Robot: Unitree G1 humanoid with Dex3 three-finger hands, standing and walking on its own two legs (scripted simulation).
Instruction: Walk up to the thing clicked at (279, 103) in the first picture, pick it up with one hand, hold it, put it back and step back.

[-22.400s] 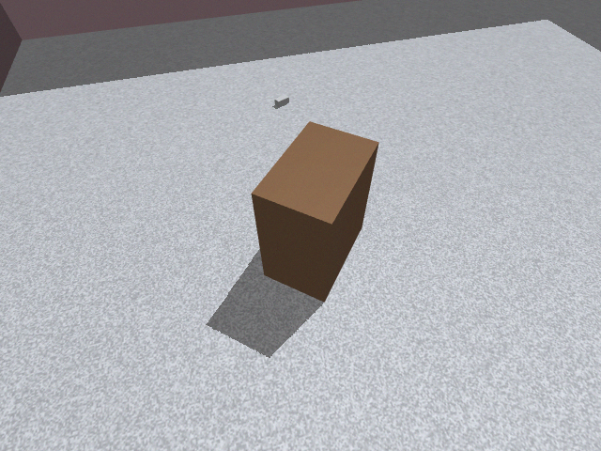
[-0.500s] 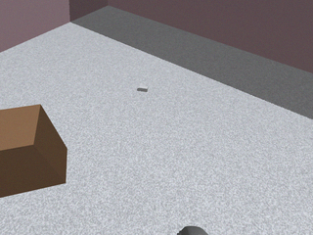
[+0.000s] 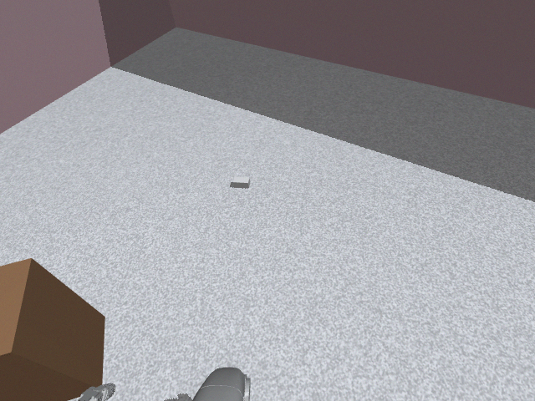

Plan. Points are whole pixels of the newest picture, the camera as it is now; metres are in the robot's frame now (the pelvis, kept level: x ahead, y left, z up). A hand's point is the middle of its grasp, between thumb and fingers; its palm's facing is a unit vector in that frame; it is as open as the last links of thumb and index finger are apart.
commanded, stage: walk up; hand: left
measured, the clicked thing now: (241, 182) +1.17 +0.28 -0.76
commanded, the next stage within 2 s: none
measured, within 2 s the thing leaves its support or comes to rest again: neither
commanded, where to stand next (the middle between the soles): +0.73 -0.01 m, yaw +1 degrees
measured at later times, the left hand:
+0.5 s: hand (141, 302) +0.30 +0.30 -0.15, palm faces -0.05 -0.95 -0.32, open 7.4 cm
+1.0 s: hand (180, 229) +0.45 +0.25 -0.11, palm faces +0.00 -0.91 -0.42, open 7.4 cm
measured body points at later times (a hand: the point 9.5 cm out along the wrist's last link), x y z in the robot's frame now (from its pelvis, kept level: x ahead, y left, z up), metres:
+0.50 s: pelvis +0.23 +0.03 +0.00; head +0.25 +0.06 +0.45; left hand +0.30 +0.35 -0.13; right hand +0.28 -0.28 -0.10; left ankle +0.22 +0.16 -0.74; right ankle +0.29 -0.12 -0.69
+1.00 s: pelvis +0.40 -0.03 +0.00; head +0.42 -0.06 +0.45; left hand +0.45 +0.30 -0.08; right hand +0.47 -0.35 -0.13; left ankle +0.49 +0.14 -0.68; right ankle +0.41 -0.12 -0.74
